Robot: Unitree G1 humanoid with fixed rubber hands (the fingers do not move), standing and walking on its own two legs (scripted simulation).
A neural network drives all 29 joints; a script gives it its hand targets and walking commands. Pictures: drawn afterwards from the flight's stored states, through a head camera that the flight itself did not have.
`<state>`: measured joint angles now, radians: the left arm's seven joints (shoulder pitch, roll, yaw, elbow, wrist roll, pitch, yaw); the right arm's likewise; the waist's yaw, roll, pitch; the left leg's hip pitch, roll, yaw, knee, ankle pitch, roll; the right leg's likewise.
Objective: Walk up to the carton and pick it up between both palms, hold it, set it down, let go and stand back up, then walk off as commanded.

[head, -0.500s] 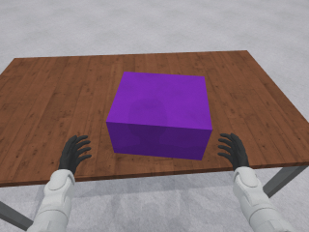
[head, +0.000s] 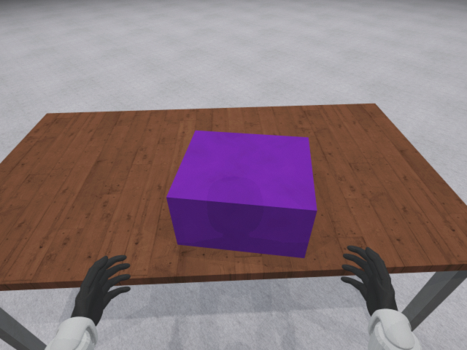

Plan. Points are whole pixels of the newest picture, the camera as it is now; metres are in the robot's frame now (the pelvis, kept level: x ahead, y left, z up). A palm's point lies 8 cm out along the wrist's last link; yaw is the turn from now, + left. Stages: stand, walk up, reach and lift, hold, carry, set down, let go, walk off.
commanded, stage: set down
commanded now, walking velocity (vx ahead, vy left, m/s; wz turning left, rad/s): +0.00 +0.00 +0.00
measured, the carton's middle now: (245, 189) +0.52 +0.00 -0.01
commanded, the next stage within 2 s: let go in 1.86 s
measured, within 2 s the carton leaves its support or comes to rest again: neither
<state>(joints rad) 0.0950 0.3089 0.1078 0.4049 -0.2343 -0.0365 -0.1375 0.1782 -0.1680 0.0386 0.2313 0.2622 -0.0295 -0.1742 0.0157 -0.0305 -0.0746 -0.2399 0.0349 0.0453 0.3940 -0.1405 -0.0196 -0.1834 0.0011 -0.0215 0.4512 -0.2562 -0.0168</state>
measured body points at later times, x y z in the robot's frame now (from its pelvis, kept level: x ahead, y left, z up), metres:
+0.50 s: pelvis +0.01 +0.00 +0.00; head +0.01 +0.01 +0.45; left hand +0.21 +0.27 -0.02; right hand +0.23 -0.20 +0.00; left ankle +0.04 +0.13 -0.74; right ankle -0.01 -0.10 -0.74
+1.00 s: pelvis +0.02 +0.00 +0.00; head +0.04 +0.01 +0.45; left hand +0.21 +0.27 -0.04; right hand +0.23 -0.20 -0.03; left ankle +0.04 +0.13 -0.74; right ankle -0.01 -0.10 -0.74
